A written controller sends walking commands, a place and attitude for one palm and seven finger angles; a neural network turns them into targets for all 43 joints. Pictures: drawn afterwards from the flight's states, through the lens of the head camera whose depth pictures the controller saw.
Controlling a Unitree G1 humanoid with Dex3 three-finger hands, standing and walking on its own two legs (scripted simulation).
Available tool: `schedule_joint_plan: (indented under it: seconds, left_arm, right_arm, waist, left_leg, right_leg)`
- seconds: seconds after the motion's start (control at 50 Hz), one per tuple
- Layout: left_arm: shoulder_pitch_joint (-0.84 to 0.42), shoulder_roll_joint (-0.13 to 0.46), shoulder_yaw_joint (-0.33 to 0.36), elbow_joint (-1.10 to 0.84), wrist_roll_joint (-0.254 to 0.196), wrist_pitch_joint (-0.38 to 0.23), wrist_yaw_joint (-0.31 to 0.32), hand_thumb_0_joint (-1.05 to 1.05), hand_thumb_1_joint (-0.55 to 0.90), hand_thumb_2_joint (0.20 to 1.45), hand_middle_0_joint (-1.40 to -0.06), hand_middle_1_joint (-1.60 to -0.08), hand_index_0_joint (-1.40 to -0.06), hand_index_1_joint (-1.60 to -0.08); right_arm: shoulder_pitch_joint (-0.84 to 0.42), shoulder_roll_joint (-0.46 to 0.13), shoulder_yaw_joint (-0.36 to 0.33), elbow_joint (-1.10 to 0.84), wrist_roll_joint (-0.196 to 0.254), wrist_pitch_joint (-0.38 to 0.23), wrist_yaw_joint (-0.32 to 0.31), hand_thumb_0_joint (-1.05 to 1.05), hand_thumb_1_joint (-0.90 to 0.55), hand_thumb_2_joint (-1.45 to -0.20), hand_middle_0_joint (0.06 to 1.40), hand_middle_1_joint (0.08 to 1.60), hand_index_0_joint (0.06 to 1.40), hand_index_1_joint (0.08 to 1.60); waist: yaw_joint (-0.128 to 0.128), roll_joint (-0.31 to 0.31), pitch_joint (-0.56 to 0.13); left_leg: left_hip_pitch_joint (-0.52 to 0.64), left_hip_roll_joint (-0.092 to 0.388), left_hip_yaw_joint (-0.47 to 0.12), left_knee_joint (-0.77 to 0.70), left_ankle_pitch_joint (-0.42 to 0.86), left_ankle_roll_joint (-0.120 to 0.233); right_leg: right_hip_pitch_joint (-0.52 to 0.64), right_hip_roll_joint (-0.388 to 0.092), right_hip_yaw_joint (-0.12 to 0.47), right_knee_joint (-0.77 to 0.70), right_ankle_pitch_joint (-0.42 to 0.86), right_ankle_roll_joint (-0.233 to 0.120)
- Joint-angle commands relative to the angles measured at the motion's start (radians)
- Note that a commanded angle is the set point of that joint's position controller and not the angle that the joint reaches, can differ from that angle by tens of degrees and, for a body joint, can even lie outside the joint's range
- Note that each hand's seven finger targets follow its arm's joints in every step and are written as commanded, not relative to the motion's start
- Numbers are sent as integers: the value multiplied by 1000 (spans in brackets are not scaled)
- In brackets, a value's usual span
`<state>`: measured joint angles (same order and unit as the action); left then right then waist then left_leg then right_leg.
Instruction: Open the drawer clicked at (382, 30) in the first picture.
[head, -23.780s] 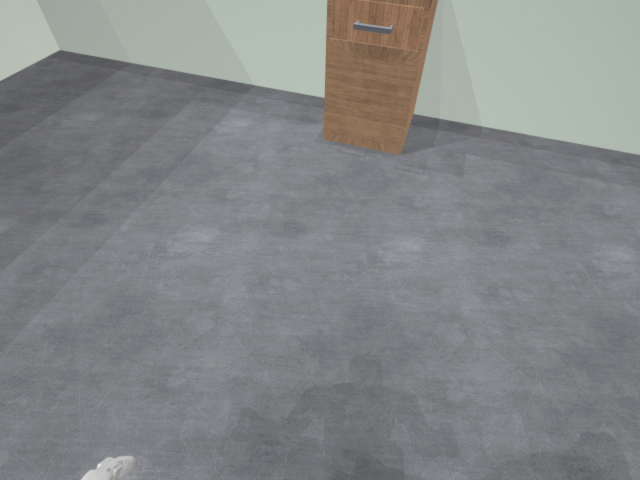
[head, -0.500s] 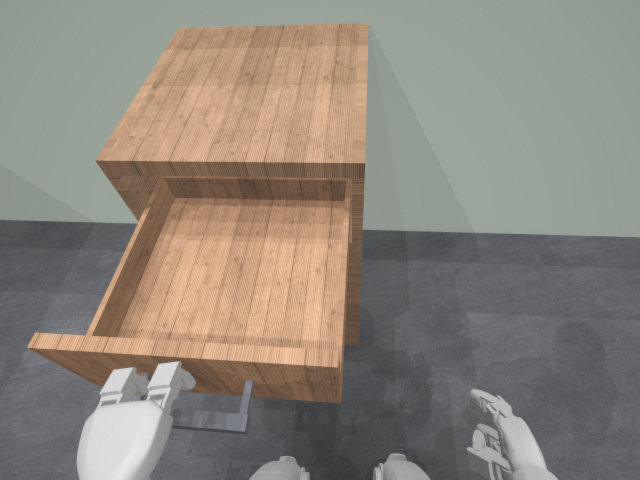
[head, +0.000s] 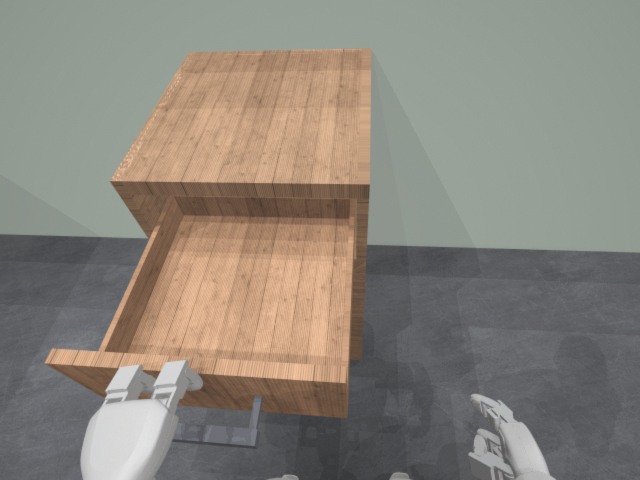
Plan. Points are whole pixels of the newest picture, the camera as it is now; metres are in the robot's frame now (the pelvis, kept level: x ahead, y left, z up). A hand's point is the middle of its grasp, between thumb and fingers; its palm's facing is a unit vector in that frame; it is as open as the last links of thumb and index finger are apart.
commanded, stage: lift the hand off the handle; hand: left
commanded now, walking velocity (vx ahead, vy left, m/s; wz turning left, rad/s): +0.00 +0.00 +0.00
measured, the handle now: (201, 417) +0.21 +0.19 -0.08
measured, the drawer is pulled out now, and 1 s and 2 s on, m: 0.30 0.30 0.30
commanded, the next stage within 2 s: draw the hand back to the body in 1.04 s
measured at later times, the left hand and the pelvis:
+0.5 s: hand (145, 436) +0.17 +0.21 +0.03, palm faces +0.01 -0.14 -0.99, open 13.8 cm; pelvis +0.00 +0.00 +0.01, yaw +0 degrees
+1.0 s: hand (125, 428) +0.16 +0.21 +0.07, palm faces +0.03 -0.15 -0.99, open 13.8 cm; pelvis +0.01 +0.00 +0.03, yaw -1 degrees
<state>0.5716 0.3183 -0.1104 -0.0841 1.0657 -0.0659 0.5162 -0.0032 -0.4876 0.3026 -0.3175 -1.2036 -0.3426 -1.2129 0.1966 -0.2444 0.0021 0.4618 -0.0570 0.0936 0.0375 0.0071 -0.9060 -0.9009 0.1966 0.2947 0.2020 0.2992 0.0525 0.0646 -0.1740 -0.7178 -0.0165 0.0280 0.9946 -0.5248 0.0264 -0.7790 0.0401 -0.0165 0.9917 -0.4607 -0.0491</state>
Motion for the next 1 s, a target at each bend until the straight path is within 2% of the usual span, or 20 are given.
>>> schedule_joint_plan:
  seconds: [0.0, 0.18, 0.26, 0.36, 0.44, 0.46, 0.56, 0.58, 0.62, 0.64, 0.66, 0.74, 0.76, 0.82, 0.84, 0.88, 0.92, 0.94, 0.96, 0.98]
  left_arm:
    - [41, 134, 110, -187, -11, -7, 44, 0, -500, 300, -300, -1200, -300, -1200]
    - [52, 107, 69, -257, -19, -1, 25, 0, -500, 300, -300, -1200, -300, -1200]
    - [68, 122, 77, -268, -20, -1, 13, 0, -500, 300, -300, -1200, -300, -1200]
    - [44, 146, 103, -275, -7, 7, 15, 0, -500, 300, -300, -1200, -300, -1200]
    - [42, 117, 72, -322, -18, 17, 10, 0, -500, 300, -300, -1200, -300, -1200]
    - [28, 139, 92, -319, -20, 21, 7, 0, -500, 300, -300, -1200, -300, -1200]
    - [42, 130, 78, -310, -35, 32, -24, 0, -500, 300, -300, -1200, -300, -1200]
    - [32, 108, 50, -319, -39, 35, -32, 0, -500, 300, -300, -1200, -300, -1200]
    - [-3, 149, 88, -323, -34, 40, -41, 0, -500, 300, -300, -1200, -300, -1200]
    - [29, 131, 74, -317, -38, 38, -45, 0, -500, 300, -300, -1200, -300, -1200]
    - [15, 149, 86, -333, -32, 37, -47, 0, -500, 300, -300, -1200, -300, -1200]
    - [84, 159, 110, -359, -51, 28, -53, 0, -500, 300, -300, -1200, -300, -1200]
    - [76, 177, 124, -372, -48, 27, -53, 0, -500, 300, -300, -1200, -300, -1200]
    - [53, 178, 131, -391, -54, 29, -57, 0, -500, 300, -300, -1200, -300, -1200]
    - [92, 156, 118, -384, -64, 26, -61, 0, -500, 300, -300, -1200, -300, -1200]
    - [50, 155, 113, -400, -70, 26, -71, 0, -500, 300, -300, -1200, -300, -1200]
    - [61, 187, 147, -404, -76, 30, -78, 0, -500, 300, -300, -1200, -300, -1200]
    - [88, 152, 113, -393, -83, 26, -86, 0, -500, 300, -300, -1200, -300, -1200]
    - [77, 171, 132, -383, -79, 22, -91, 0, -500, 300, -300, -1200, -300, -1200]
    - [92, 150, 114, -383, -84, 17, -96, 0, -500, 300, -300, -1200, -300, -1200]
  right_arm:
    - [-97, -89, -40, -171, 3, -53, -7, 0, -900, -900, 200, 300, 200, 300]
    - [-101, -86, -43, -175, 8, -59, 4, 0, -900, -900, 200, 300, 200, 300]
    - [-98, -86, -39, -177, 7, -59, 10, 0, -900, -900, 200, 300, 200, 300]
    - [-110, -85, -35, -177, 11, -54, 14, 0, -900, -900, 200, 300, 200, 300]
    - [-117, -80, -40, -180, 15, -56, 12, 0, -900, -900, 200, 300, 200, 300]
    - [-109, -83, -39, -178, 13, -55, 14, 0, -900, -900, 200, 300, 200, 300]
    - [-121, -80, -33, -175, 21, -58, 11, 0, -900, -900, 200, 300, 200, 300]
    - [-131, -80, -34, -175, 23, -58, 10, 0, -900, -900, 200, 300, 200, 300]
    - [-125, -82, -31, -169, 22, -59, 9, 0, -900, -900, 200, 300, 200, 300]
    - [-133, -76, -34, -171, 28, -61, 5, 0, -900, -900, 200, 300, 200, 300]
    - [-126, -79, -28, -171, 23, -63, 10, 0, -900, -900, 200, 300, 200, 300]
    - [-139, -73, -31, -169, 31, -66, 9, 0, -900, -900, 200, 300, 200, 300]
    - [-133, -76, -27, -170, 24, -65, 13, 0, -900, -900, 200, 300, 200, 300]
    - [-134, -78, -28, -161, 21, -62, 16, 0, -900, -900, 200, 300, 200, 300]
    - [-144, -73, -34, -166, 28, -63, 11, 0, -900, -900, 200, 300, 200, 300]
    - [-145, -80, -35, -161, 26, -61, 12, 0, -900, -900, 200, 300, 200, 300]
    - [-137, -82, -31, -159, 22, -63, 12, 0, -900, -900, 200, 300, 200, 300]
    - [-145, -76, -37, -160, 29, -64, 8, 0, -900, -900, 200, 300, 200, 300]
    - [-134, -81, -33, -157, 24, -64, 10, 0, -900, -900, 200, 300, 200, 300]
    - [-139, -79, -36, -159, 27, -65, 8, 0, -900, -900, 200, 300, 200, 300]
  waist:
    - [-4, -81, -121]
    - [3, -39, -123]
    - [4, -79, -119]
    - [10, -76, -82]
    - [13, -25, -98]
    - [9, -62, -114]
    - [14, -88, -74]
    - [13, -77, -55]
    - [12, -85, -73]
    - [22, -77, -40]
    - [23, -72, -84]
    - [38, -63, -58]
    - [36, -63, -88]
    - [24, -59, -73]
    - [31, -54, -25]
    - [21, -64, -21]
    - [24, -79, -64]
    - [26, -76, -19]
    - [23, -99, -51]
    - [24, -93, -25]
  left_leg:
    - [127, -3, -38, -136, 278, 8]
    - [191, 2, -44, -165, 314, 7]
    - [201, 5, -46, -173, 331, 6]
    - [198, 4, -49, -193, 298, 0]
    - [241, 8, -49, -206, 321, 2]
    - [242, 7, -51, -202, 324, 2]
    - [240, 10, -55, -233, 312, 4]
    - [239, 11, -55, -243, 297, 6]
    - [253, 9, -50, -248, 305, 5]
    - [253, 11, -50, -257, 292, 6]
    - [267, 11, -52, -260, 314, 3]
    - [276, 8, -46, -271, 339, 2]
    - [281, 5, -45, -268, 349, 3]
    - [298, 7, -47, -277, 350, 2]
    - [293, 11, -47, -283, 332, 3]
    - [293, 12, -50, -291, 318, 7]
    - [310, 9, -48, -294, 336, 8]
    - [307, 11, -46, -297, 326, 9]
    - [308, 10, -46, -294, 335, 9]
    - [303, 11, -45, -301, 322, 9]
  right_leg:
    - [150, -19, 53, -181, 289, -18]
    - [169, -22, 53, -196, 299, -18]
    - [176, -22, 62, -208, 311, -16]
    - [171, -22, 69, -220, 267, -18]
    - [201, -24, 68, -229, 295, -22]
    - [198, -24, 76, -234, 291, -19]
    - [229, -28, 68, -260, 287, -13]
    - [237, -29, 70, -269, 279, -14]
    - [244, -30, 86, -282, 284, -13]
    - [258, -29, 87, -289, 284, -16]
    - [262, -32, 83, -282, 292, -15]
    - [310, -31, 106, -298, 356, -20]
    - [314, -35, 104, -299, 360, -16]
    - [304, -35, 116, -313, 354, -17]
    - [306, -32, 112, -324, 341, -19]
    - [303, -37, 108, -333, 326, -15]
    - [326, -41, 116, -340, 345, -11]
    - [322, -38, 114, -347, 347, -12]
    - [325, -41, 113, -346, 356, -8]
    - [326, -41, 109, -350, 348, -8]
